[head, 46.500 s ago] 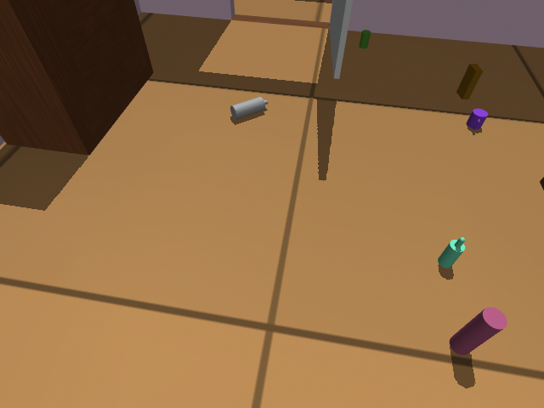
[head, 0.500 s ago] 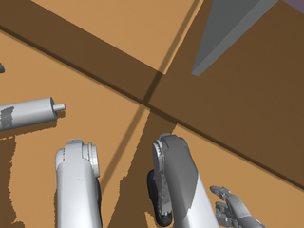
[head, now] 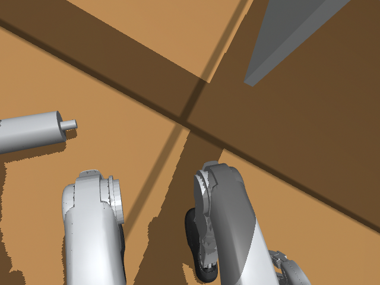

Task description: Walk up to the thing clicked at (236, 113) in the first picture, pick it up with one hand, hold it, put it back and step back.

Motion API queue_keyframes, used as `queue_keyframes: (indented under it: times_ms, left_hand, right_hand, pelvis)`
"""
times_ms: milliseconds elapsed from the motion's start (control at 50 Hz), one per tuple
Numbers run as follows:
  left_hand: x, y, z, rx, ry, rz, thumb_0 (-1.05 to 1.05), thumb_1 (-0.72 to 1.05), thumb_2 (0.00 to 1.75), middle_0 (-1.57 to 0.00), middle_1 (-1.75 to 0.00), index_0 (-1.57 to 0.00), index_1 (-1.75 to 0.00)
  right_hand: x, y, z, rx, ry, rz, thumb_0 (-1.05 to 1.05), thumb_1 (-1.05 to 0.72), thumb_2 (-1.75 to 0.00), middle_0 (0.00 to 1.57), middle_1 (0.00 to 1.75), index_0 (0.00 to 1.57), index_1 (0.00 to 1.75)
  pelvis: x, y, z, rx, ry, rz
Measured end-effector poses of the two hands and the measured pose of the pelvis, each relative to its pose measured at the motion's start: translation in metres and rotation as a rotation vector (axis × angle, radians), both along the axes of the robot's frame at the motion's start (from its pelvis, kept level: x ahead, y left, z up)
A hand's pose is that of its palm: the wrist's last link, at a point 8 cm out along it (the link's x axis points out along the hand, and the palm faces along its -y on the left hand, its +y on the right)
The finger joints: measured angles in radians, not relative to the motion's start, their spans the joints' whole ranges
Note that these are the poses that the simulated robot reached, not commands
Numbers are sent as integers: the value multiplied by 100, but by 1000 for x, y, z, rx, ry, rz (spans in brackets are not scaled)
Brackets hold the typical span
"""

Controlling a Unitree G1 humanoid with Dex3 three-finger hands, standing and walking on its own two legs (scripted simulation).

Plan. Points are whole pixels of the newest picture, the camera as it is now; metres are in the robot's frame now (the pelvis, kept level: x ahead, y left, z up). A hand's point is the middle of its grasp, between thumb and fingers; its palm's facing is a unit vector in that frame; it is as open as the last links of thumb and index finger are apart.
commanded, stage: home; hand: left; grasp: from above
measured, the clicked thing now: (27, 132) +0.44 +0.35 -0.30
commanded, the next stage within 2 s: none
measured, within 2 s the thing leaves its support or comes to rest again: neither
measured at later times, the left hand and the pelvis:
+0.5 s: hand out of the picture +0.27 +0.30 +0.09, palm faces -0.12 -0.77 -0.63, open 8.1 cm; pelvis +0.02 +0.00 +0.19, yaw +7 degrees
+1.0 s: hand out of the picture +0.22 +0.22 +0.30, palm faces +0.24 -0.95 -0.21, open 7.4 cm; pelvis +0.08 +0.01 +0.36, yaw +11 degrees
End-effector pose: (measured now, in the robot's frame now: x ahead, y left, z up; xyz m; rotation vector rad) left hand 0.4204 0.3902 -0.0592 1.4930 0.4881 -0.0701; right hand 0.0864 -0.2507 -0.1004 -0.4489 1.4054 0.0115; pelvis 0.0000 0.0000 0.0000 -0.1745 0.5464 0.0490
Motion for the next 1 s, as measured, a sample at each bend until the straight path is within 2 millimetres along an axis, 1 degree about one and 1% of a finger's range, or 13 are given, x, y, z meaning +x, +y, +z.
queue_keyframes:
  times_ms: [60,120,220,320,400,460,520,620,740,880,940,1000]
  left_hand:
    - [-13,-5,24,-38,11,39,0,-18,90,-21,-72,-20,-73]
    - [-32,-11,51,-114,21,87,0,-2,89,-22,-62,-21,-63]
    - [-72,-20,94,-282,39,185,0,30,87,-22,-47,-21,-48]
    - [-111,-28,134,-435,34,279,0,60,87,-22,-37,-21,-38]
    - [-138,-39,162,-545,18,354,0,72,87,-21,-33,-21,-34]
    - [-155,-48,184,-626,2,419,1,75,86,-21,-31,-21,-32]
    - [-169,-58,206,-705,-14,490,1,76,85,-21,-30,-21,-31]
    - [-189,-74,246,-831,-23,607,1,81,87,-21,-30,-21,-31]
    - [-206,-91,294,-950,-24,734,1,86,89,-21,-30,-21,-31]
    - [-217,-108,348,-1072,-25,848,1,89,90,-21,-30,-21,-31]
    - [-219,-115,371,-1118,-31,868,1,89,90,-21,-30,-20,-31]
    - [-222,-121,390,-1151,-41,869,1,90,90,-21,-30,-20,-31]
  right_hand:
    - [14,6,14,32,-42,-24,1,-90,-89,20,30,21,30]
    - [32,10,36,55,-94,-31,1,-90,-89,20,30,21,30]
    - [66,13,80,70,-196,-10,1,-90,-89,20,30,21,30]
    - [104,16,127,72,-315,29,1,-90,-89,20,30,20,30]
    - [130,20,162,80,-412,52,1,-91,-89,20,30,20,30]
    - [146,26,188,93,-479,59,1,-91,-89,20,30,20,30]
    - [157,34,214,110,-538,60,1,-91,-89,20,30,20,30]
    - [167,47,258,140,-611,46,1,-91,-89,20,30,20,30]
    - [166,57,308,152,-658,20,1,-91,-89,20,30,21,30]
    - [160,57,359,123,-698,-15,1,-91,-89,20,30,21,30]
    - [161,55,378,107,-727,-28,1,-91,-89,20,30,21,30]
    - [165,54,394,98,-763,-37,1,-91,-89,20,30,21,30]
  pelvis:
    - [2,1,21,6,23,7]
    - [4,1,47,13,36,15]
    - [6,2,90,27,36,30]
    - [8,1,129,41,13,49]
    - [11,1,157,53,-12,64]
    - [13,1,178,62,-33,74]
    - [17,1,199,71,-57,84]
    - [26,2,237,84,-105,100]
    - [43,4,284,99,-168,119]
    - [66,8,331,117,-245,136]
    - [75,10,347,124,-275,141]
    - [82,12,359,130,-299,144]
